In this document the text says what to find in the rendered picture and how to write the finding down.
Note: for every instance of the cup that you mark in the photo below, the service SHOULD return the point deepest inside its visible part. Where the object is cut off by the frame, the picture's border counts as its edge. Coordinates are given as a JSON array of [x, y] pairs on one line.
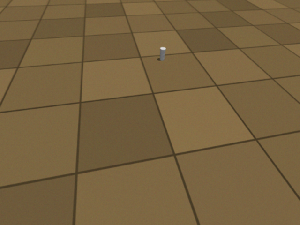
[[162, 53]]

